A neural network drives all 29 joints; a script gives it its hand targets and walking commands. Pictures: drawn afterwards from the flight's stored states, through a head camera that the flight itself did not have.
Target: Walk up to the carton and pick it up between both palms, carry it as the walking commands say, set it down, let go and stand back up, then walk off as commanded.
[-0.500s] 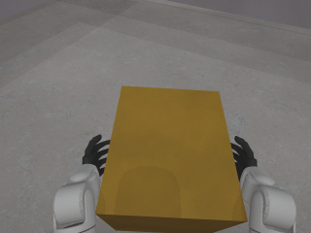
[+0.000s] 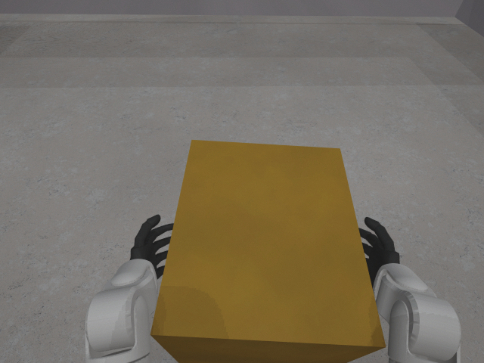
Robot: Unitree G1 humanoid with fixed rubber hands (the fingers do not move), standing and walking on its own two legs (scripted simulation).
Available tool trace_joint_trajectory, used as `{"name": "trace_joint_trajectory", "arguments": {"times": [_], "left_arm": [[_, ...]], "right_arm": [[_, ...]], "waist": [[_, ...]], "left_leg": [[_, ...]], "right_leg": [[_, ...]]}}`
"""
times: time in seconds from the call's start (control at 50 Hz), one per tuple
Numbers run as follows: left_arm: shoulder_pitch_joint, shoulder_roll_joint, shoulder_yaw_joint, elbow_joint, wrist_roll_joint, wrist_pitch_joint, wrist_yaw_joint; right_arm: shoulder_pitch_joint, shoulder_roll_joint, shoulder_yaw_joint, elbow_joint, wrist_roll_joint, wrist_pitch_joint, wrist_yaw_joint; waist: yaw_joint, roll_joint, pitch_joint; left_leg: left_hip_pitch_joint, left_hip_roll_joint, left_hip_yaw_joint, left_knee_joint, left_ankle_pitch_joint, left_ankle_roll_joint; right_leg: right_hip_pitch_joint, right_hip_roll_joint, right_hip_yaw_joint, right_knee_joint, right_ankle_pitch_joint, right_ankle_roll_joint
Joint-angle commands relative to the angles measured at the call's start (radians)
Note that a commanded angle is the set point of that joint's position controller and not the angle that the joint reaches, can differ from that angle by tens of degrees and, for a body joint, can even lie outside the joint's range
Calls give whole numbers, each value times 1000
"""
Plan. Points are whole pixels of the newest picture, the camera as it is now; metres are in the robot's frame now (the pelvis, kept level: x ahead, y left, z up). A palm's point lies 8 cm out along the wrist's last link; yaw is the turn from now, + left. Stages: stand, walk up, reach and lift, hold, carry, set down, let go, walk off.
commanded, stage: carry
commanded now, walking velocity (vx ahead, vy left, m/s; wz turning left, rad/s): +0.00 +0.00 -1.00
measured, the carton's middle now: (258, 259) +0.30 +0.01 +0.01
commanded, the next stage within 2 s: none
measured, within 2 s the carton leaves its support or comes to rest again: neither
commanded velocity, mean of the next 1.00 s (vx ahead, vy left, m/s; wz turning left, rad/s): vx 0.00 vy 0.00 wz -0.44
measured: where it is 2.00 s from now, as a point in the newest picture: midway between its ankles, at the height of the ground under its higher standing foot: outside the picture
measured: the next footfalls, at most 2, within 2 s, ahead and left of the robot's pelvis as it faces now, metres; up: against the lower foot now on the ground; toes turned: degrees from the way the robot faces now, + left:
right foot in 0.20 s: +0.06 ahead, -0.16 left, +0.00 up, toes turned -13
left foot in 0.52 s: +0.03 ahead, +0.01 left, +0.00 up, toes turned -30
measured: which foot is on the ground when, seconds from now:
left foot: down 0.00-0.20, up 0.22-0.50, down 0.52-1.00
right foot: up 0.00-0.18, down 0.20-0.56, up 0.58-0.78, down 0.80-1.00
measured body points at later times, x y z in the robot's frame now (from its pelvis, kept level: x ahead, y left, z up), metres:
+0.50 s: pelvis -0.02 -0.04 +0.00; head +0.00 -0.04 +0.45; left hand +0.29 -0.01 +0.05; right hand +0.13 -0.31 +0.05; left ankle +0.02 +0.06 -0.71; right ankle +0.02 -0.15 -0.72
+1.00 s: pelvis -0.05 -0.05 +0.00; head -0.05 -0.03 +0.45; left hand +0.25 -0.06 +0.06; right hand +0.04 -0.34 +0.07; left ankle -0.01 +0.04 -0.70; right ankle -0.09 -0.17 -0.72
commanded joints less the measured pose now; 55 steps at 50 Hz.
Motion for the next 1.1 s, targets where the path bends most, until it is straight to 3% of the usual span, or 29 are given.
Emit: {"name": "trace_joint_trajectory", "arguments": {"times": [0.0,0.1,0.16,0.18,0.2,0.22,0.24,0.28,0.32,0.44,0.48,0.52,0.54,0.56,0.58,0.6,0.66,0.74,0.78,0.8,0.82,0.84,0.86,0.88,0.96,1.0,1.04,1.06,1.08], "left_arm": [[-519,-708,-843,-161,-393,7,-221],[-553,-705,-873,-207,-398,19,-205],[-505,-718,-846,-153,-383,25,-211],[-482,-721,-839,-121,-388,25,-217],[-431,-694,-814,-83,-375,24,-218],[-428,-708,-812,-40,-367,18,-224],[-487,-732,-849,-103,-394,12,-225],[-544,-770,-849,-147,-393,-9,-230],[-524,-784,-817,-116,-390,-19,-232],[-463,-753,-825,-159,-379,-43,-218],[-444,-738,-836,-175,-375,-41,-213],[-424,-731,-833,-161,-358,-40,-213],[-465,-737,-859,-194,-367,-38,-216],[-495,-735,-856,-198,-367,-29,-215],[-492,-725,-853,-195,-368,-27,-216],[-499,-717,-849,-179,-373,-21,-218],[-532,-725,-852,-164,-374,-4,-209],[-523,-732,-866,-179,-380,8,-203],[-496,-730,-849,-151,-373,15,-209],[-500,-718,-841,-133,-377,17,-213],[-492,-711,-824,-107,-366,16,-216],[-457,-723,-818,-76,-356,15,-217],[-495,-750,-833,-98,-366,13,-218],[-526,-756,-833,-135,-370,6,-216],[-494,-771,-824,-122,-357,-3,-214],[-511,-767,-823,-132,-361,-8,-209],[-510,-765,-837,-144,-362,-7,-210],[-554,-767,-845,-153,-371,-4,-214],[-569,-753,-845,-155,-370,-2,-214]], "right_arm": [[-527,684,754,-158,369,17,191],[-469,685,731,-108,353,32,193],[-459,672,743,-105,340,29,193],[-462,661,734,-85,330,31,196],[-463,642,735,-84,321,35,195],[-521,655,755,-114,311,32,198],[-534,695,770,-106,328,20,198],[-587,766,802,-139,369,6,203],[-604,785,808,-154,384,1,195],[-557,772,806,-197,393,-17,183],[-500,756,790,-170,380,-12,184],[-493,747,798,-174,377,-11,191],[-481,748,790,-173,370,-15,194],[-515,723,789,-180,373,-12,194],[-511,702,794,-200,376,-4,197],[-532,703,794,-191,369,3,197],[-547,694,769,-159,358,20,201],[-521,694,752,-131,344,36,199],[-497,688,751,-114,330,43,196],[-490,680,743,-93,318,49,195],[-525,683,752,-85,324,52,196],[-550,687,764,-96,334,50,199],[-566,725,781,-101,353,42,205],[-571,742,787,-104,366,39,209],[-594,727,788,-132,374,33,204],[-576,744,781,-123,376,31,201],[-541,746,770,-113,356,28,201],[-544,735,755,-94,349,27,202],[-549,714,751,-101,353,26,203]], "waist": [[10,147,-193],[-2,294,-257],[6,287,-282],[33,203,-283],[39,-75,-270],[30,-308,-260],[26,-199,-300],[16,-73,-281],[7,-70,-296],[17,-123,-362],[15,-116,-383],[-19,-81,-364],[-41,139,-311],[-32,294,-261],[-17,189,-213],[-8,89,-211],[6,178,-203],[-2,274,-267],[5,196,-295],[2,31,-307],[10,-147,-329],[22,-213,-311],[21,-114,-313],[19,-92,-307],[18,-123,-319],[-1,-114,-367],[-13,-4,-314],[-11,187,-267],[-16,234,-218]], "left_leg": [[331,340,-69,-133,671,55],[364,310,88,0,774,-14],[304,318,108,183,724,-44],[147,291,95,334,574,-77],[-127,201,96,526,80,-126],[-339,27,-30,649,-475,-154],[-368,44,-144,722,-466,-145],[-348,61,-212,671,-307,-127],[-280,48,-219,553,-222,-124],[-69,-54,-207,161,-202,-105],[141,-73,-149,-29,-161,-79],[494,48,-184,-244,41,-8],[552,233,-350,-301,60,95],[416,432,-482,-303,295,201],[310,447,-412,-286,395,216],[268,392,-335,-243,468,188],[285,267,-178,-156,617,105],[300,216,-129,-62,697,62],[217,171,-94,44,499,2],[35,126,-68,166,271,-49],[-120,36,-64,284,-46,-94],[-188,9,-96,367,-326,-94],[-192,14,-145,377,-324,-83],[-195,20,-159,370,-297,-75],[-72,-19,-147,143,-209,-60],[135,-24,-111,-122,-33,-40],[327,102,-210,-187,154,22],[314,229,-339,-222,253,90],[248,309,-368,-260,271,145]], "right_leg": [[-136,-116,-91,110,-38,23],[20,-93,-228,-203,-45,10],[195,-55,-238,-400,-7,-11],[341,-60,-114,-453,41,-48],[484,-213,181,-455,469,-133],[526,-357,596,-564,689,-248],[543,-343,578,-601,573,-254],[472,-299,499,-624,234,-211],[462,-260,458,-635,210,-173],[469,-228,508,-621,420,-172],[358,-196,425,-643,368,-122],[54,-105,257,-594,157,-14],[-100,-11,103,-450,11,56],[-127,-17,11,-166,-142,41],[-100,-84,7,-12,-127,24],[-45,-96,20,52,-85,15],[-26,-84,-37,-53,-80,16],[123,-59,-102,-344,-64,3],[286,-85,-14,-527,163,-20],[445,-186,161,-486,516,-61],[533,-332,381,-493,788,-156],[526,-381,453,-554,793,-216],[538,-373,431,-565,725,-219],[533,-360,392,-569,689,-210],[491,-310,344,-591,538,-181],[429,-256,243,-528,559,-140],[183,-183,144,-433,406,-44],[75,-99,86,-400,91,-13],[64,-80,49,-325,-29,-7]]}}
